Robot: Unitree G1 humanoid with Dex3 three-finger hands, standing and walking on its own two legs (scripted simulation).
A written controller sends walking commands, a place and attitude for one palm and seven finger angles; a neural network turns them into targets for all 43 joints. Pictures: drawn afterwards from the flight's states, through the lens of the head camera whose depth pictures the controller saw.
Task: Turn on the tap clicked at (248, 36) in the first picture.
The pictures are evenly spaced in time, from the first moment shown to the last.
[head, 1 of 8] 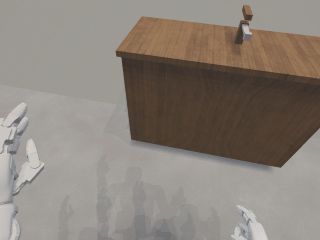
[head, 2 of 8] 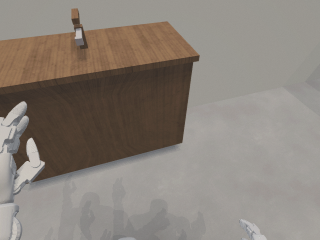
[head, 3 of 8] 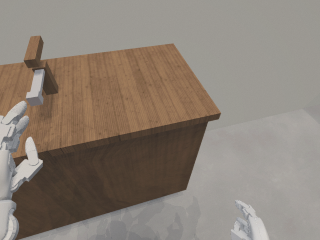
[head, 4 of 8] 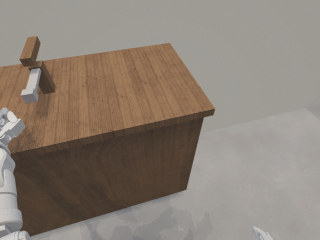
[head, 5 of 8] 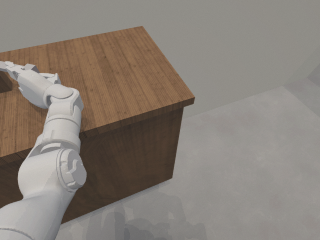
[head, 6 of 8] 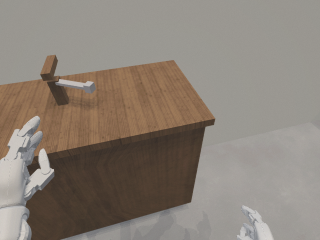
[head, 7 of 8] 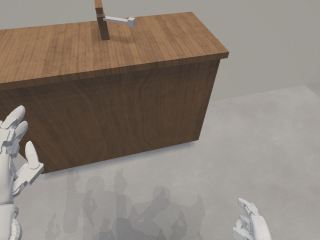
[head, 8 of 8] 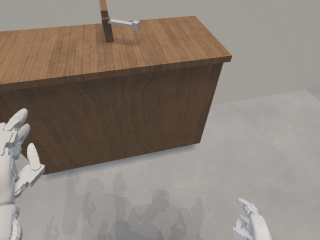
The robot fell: no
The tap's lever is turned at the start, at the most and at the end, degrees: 0 64 58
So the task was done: no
